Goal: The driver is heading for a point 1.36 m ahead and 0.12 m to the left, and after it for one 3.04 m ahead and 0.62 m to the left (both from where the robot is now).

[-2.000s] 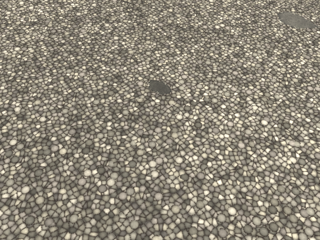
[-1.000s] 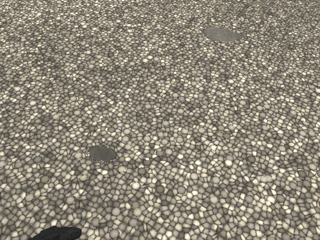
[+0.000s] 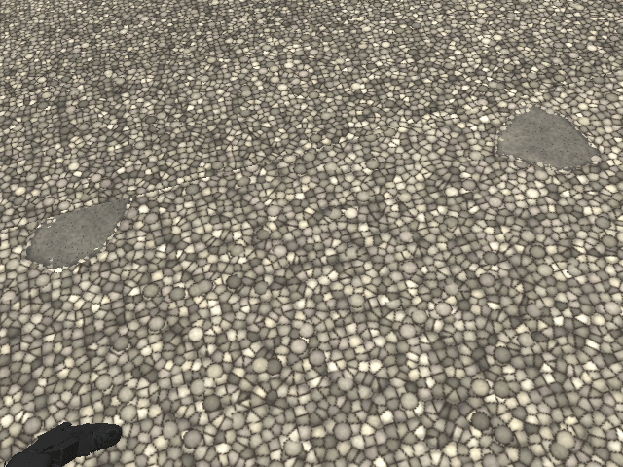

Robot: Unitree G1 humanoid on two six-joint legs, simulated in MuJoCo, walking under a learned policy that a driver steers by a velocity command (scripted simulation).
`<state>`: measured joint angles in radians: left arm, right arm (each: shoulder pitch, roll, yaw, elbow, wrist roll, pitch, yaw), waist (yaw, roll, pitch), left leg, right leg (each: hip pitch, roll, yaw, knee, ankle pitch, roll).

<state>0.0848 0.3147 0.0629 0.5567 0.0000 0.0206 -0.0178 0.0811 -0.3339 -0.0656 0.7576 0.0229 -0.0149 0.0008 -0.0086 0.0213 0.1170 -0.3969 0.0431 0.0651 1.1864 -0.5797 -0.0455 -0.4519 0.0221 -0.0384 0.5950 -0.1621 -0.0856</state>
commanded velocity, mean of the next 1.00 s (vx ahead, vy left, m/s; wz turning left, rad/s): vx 0.47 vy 0.00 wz -0.09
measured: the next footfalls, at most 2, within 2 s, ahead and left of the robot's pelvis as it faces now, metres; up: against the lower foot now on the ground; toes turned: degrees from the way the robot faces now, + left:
left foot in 0.24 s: +0.10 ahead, +0.17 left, +0.00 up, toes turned -1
right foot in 0.64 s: +0.18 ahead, -0.11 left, +0.00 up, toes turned -6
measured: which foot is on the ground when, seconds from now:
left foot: up 0.00-0.22, down 0.24-0.64, up 0.66-1.00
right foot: down 0.00-0.34, up 0.36-0.62, down 0.64-1.00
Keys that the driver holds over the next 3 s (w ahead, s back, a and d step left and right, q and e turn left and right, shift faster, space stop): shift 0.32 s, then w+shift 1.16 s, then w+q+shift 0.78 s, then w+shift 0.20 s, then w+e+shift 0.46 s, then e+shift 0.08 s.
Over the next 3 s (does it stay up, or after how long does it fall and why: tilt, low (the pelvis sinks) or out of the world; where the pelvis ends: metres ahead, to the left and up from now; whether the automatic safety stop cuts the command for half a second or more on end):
stays up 2.08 0.43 -0.33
